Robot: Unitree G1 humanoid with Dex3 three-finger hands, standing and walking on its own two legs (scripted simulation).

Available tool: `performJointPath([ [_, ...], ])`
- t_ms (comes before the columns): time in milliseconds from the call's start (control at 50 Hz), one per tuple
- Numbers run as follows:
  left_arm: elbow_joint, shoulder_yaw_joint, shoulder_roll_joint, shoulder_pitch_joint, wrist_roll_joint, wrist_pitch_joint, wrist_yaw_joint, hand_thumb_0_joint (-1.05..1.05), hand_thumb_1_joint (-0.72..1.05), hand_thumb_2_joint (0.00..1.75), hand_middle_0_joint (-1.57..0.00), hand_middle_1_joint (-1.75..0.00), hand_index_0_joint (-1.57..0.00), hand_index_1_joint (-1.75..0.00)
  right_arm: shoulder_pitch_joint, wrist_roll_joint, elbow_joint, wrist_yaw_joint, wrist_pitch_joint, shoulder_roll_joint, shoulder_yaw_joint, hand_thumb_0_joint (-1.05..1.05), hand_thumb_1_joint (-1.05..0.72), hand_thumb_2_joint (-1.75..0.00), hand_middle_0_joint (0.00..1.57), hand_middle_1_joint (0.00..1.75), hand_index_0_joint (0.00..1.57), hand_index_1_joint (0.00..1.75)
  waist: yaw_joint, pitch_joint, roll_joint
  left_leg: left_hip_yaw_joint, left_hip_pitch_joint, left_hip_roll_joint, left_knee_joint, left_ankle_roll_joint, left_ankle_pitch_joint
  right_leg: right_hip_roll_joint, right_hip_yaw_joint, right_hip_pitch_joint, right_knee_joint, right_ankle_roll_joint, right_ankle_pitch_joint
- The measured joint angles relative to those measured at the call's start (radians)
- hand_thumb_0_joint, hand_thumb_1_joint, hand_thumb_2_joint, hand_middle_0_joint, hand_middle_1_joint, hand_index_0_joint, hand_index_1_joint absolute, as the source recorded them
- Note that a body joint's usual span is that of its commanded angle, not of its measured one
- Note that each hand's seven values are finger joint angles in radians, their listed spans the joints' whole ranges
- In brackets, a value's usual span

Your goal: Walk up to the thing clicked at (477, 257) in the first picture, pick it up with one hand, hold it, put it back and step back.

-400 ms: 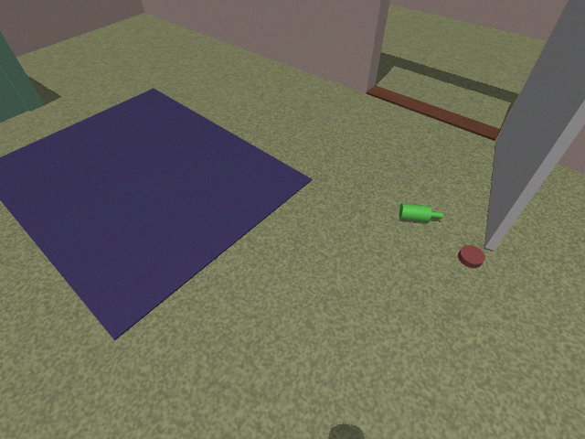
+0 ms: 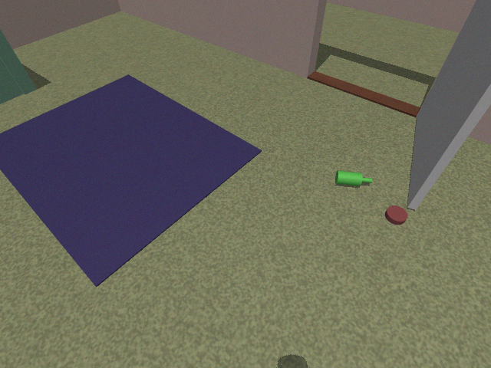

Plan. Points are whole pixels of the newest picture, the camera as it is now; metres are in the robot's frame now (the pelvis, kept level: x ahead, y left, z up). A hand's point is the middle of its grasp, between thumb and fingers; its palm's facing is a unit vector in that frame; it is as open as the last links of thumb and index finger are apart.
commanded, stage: stand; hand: left
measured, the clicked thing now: (396, 215) +0.93 -0.71 -0.77
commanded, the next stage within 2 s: walk up in 0.72 s
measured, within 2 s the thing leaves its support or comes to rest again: neither
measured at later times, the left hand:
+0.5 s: hand out of the picture +0.08 +0.25 -0.15, palm faces -0.02 -0.94 -0.34, open 7.4 cm
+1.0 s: hand out of the picture +0.14 +0.22 -0.14, palm faces -0.22 -0.91 -0.35, open 7.4 cm
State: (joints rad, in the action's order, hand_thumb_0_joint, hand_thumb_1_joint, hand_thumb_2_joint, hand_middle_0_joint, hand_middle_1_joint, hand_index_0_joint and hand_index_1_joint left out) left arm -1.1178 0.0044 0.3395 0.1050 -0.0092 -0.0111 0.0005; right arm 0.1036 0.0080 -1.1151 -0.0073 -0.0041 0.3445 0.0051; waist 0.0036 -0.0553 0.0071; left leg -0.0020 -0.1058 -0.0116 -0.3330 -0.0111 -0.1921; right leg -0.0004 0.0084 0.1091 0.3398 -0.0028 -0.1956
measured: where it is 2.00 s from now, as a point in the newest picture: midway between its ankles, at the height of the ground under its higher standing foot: (348, 358)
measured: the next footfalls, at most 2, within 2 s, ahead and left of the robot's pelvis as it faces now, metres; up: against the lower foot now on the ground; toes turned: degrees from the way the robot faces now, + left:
right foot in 1.06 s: +0.10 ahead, -0.27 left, +0.00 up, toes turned -22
left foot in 1.42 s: +0.31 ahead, -0.13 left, +0.00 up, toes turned -24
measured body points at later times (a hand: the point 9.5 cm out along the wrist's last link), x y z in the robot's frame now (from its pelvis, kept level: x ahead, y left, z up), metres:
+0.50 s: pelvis +0.00 +0.00 +0.00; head +0.01 +0.00 +0.45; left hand +0.08 +0.30 -0.13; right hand +0.08 -0.30 -0.13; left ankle -0.01 +0.13 -0.75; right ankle -0.01 -0.12 -0.75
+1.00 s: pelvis +0.02 -0.05 -0.01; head +0.03 -0.07 +0.43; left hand +0.15 +0.26 -0.12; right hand +0.03 -0.41 -0.12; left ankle -0.01 +0.13 -0.75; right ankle +0.05 -0.24 -0.72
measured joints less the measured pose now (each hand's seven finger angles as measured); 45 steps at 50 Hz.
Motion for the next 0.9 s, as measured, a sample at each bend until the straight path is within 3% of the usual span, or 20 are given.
performJointPath([
  [720, 0.0, -0.005, 0.005, 0.011, 0.0, 0.002, 0.0, 0.01, 0.91, 0.9, -0.2, -0.3, -0.2, -0.3, 0.012, 0.001, 0.003, 0.001, 0.0, 0.002, 0.001, 0.0, -0.9, -0.9, 0.2, 0.3, 0.2, 0.3, 0.001, 0.006, -0.003, 0.001, 0.014, -0.003, 0.017, -0.002, 0.01, 0.003, -0.001, -0.014, -0.018, -0.002, 0.011],
  [780, 0.081, -0.053, 0.02, 0.06, -0.031, 0.039, -0.053, 0.01, 0.91, 0.9, -0.2, -0.3, -0.2, -0.3, 0.022, 0.009, 0.062, -0.008, -0.018, 0.001, -0.036, 0.0, -0.9, -0.9, 0.21, 0.3, 0.2, 0.3, 0.031, 0.007, -0.019, 0.068, -0.011, -0.011, -0.032, 0.008, -0.028, 0.007, -0.047, 0.093, 0.158, -0.012, -0.097],
  [820, 0.101, -0.075, 0.035, 0.083, -0.05, 0.068, -0.082, 0.01, 0.91, 0.9, -0.2, -0.3, -0.2, -0.3, 0.031, 0.011, 0.105, -0.004, -0.037, 0.007, -0.055, 0.0, -0.9, -0.9, 0.21, 0.3, 0.2, 0.3, 0.027, 0.005, -0.022, 0.108, -0.012, -0.026, -0.041, 0.003, -0.04, -0.004, -0.03, 0.202, 0.364, 0.006, -0.172],
  [900, 0.146, -0.105, 0.071, 0.105, -0.046, 0.096, -0.124, 0.01, 0.91, 0.9, -0.2, -0.3, -0.2, -0.3, 0.068, 0.027, 0.142, 0.007, -0.046, 0.037, -0.081, 0.0, -0.9, -0.9, 0.21, 0.3, 0.2, 0.3, 0.021, 0.003, -0.016, 0.149, 0.017, -0.073, -0.034, -0.017, -0.057, -0.061, -0.011, 0.327, 0.544, 0.017, -0.172],
])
